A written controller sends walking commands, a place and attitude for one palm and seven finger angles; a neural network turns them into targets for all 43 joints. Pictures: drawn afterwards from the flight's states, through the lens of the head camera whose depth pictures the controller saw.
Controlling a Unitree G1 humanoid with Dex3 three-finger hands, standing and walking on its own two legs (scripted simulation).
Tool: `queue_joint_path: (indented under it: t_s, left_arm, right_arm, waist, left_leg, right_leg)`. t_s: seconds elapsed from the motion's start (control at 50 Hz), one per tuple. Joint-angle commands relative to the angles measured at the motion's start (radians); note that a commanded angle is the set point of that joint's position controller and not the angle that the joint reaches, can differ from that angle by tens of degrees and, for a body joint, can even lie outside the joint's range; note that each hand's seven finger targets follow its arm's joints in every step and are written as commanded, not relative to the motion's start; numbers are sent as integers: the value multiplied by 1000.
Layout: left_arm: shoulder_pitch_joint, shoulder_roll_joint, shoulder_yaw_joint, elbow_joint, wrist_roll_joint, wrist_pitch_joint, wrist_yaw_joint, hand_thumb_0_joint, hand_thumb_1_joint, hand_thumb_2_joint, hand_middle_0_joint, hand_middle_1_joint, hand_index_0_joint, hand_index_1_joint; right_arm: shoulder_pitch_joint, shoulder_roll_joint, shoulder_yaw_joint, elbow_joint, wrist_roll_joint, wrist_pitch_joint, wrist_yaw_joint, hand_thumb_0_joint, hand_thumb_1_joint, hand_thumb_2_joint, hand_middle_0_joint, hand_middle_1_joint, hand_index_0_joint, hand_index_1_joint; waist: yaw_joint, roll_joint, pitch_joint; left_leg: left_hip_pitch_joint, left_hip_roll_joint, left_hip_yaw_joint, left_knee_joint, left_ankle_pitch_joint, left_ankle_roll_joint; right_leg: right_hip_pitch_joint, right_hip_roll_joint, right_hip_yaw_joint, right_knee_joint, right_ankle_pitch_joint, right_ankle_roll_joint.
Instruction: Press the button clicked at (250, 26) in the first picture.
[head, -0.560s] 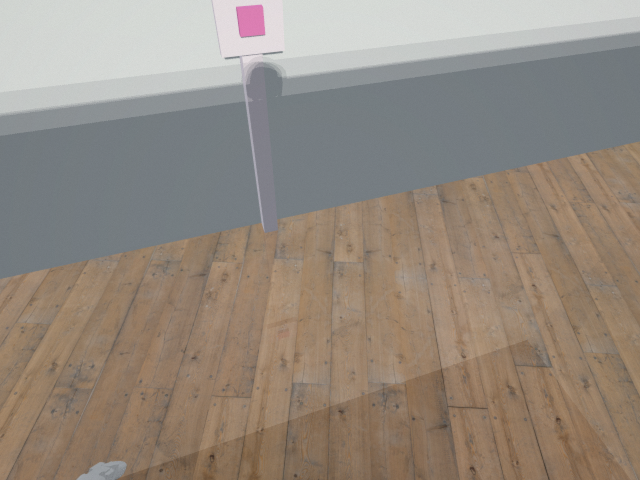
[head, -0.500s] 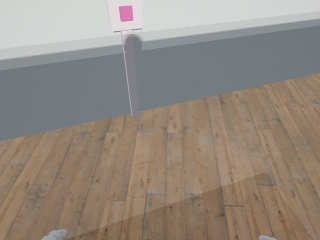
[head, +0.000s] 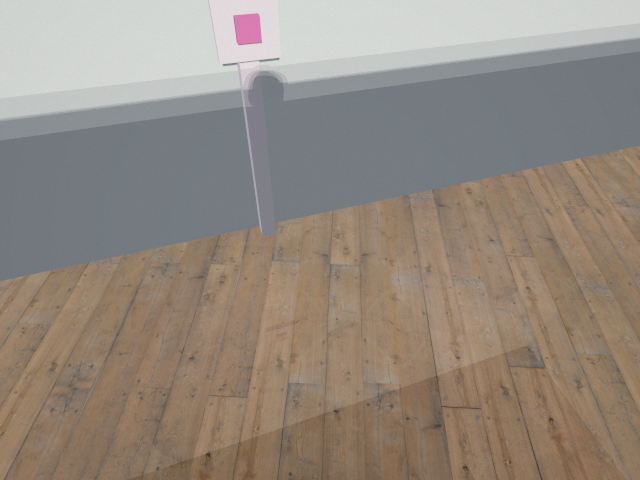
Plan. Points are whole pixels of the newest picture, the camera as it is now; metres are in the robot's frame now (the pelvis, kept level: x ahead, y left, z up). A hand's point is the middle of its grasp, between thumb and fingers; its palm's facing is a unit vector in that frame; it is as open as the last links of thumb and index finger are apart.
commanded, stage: stand and wait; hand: left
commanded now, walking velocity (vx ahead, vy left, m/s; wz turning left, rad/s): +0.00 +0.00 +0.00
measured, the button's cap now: (247, 28) +1.17 +0.27 +0.08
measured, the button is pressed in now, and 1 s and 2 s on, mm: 0 0 0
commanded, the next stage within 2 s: look at it before walking up in 0.60 s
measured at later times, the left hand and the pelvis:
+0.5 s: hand out of the picture +0.07 +0.24 -0.15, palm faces -0.04 -0.95 -0.32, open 7.4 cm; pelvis -0.01 -0.01 +0.00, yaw +0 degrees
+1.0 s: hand out of the picture +0.07 +0.24 -0.15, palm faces -0.04 -0.94 -0.33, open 7.4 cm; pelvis +0.00 +0.00 +0.00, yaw -1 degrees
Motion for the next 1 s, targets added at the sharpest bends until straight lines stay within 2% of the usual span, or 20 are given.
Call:
queue_joint_path:
  t_s: [0.0, 0.16, 0.2, 0.34, 0.46, 0.74, 0.82, 0.98]
  left_arm:
    - [-66, 208, 39, -64, 0, -34, 17, 0, 900, 900, -200, -300, -200, -300]
    - [-62, 212, 38, -50, 0, -38, 18, 0, 900, 900, -200, -300, -200, -300]
    - [-65, 212, 37, -47, 0, -36, 17, 0, 900, 900, -200, -300, -200, -300]
    - [-64, 212, 38, -49, 1, -39, 17, 0, 900, 900, -200, -300, -200, -300]
    - [-71, 210, 38, -52, 3, -36, 15, 0, 900, 900, -200, -300, -200, -300]
    - [-58, 207, 36, -43, 2, -38, 16, 0, 900, 900, -200, -300, -200, -300]
    - [-57, 209, 36, -41, 3, -38, 17, 0, 900, 900, -200, -300, -200, -300]
    - [-58, 211, 36, -40, 3, -38, 16, 0, 900, 900, -200, -300, -200, -300]
  right_arm:
    - [-64, -203, -39, -57, 6, -33, -9, 0, -900, -900, 200, 300, 200, 300]
    - [-50, -203, -37, -36, 7, -33, -8, 0, -900, -900, 200, 300, 200, 300]
    - [-50, -204, -36, -33, 7, -32, -7, 0, -900, -900, 200, 300, 200, 300]
    - [-44, -201, -39, -30, 6, -31, -5, 0, -900, -900, 200, 300, 200, 300]
    - [-41, -201, -39, -28, 5, -31, -4, 0, -900, -900, 200, 300, 200, 300]
    - [-47, -206, -38, -28, 8, -37, -7, 0, -900, -900, 200, 300, 200, 300]
    - [-52, -208, -39, -30, 9, -35, -8, 0, -900, -900, 200, 300, 200, 300]
    - [-62, -208, -38, -30, 9, -35, -7, 0, -900, -900, 200, 300, 200, 300]
  waist:
    - [0, -5, -57]
    - [0, -14, -63]
    - [1, -12, -37]
    - [0, -13, -50]
    - [-2, -8, -29]
    - [0, 10, -80]
    - [1, -7, -69]
    - [2, 1, -63]
  left_leg:
    - [-6, 121, -94, -82, 113, 27]
    - [-2, 126, -91, -86, 116, 24]
    - [-15, 124, -95, -95, 93, 23]
    - [-6, 123, -95, -91, 82, 22]
    - [-22, 123, -100, -104, 48, 21]
    - [18, 135, -97, -95, 153, 24]
    - [25, 135, -96, -97, 159, 24]
    - [29, 135, -93, -104, 155, 22]
  right_leg:
    - [-1, -101, 93, -78, 114, -45]
    - [2, -105, 101, -88, 121, -47]
    - [-12, -103, 103, -97, 91, -47]
    - [-23, -107, 112, -112, 54, -49]
    - [-42, -99, 116, -118, 9, -47]
    - [-1, -100, 95, -87, 147, -44]
    - [-5, -98, 97, -91, 155, -43]
    - [-2, -102, 96, -99, 156, -42]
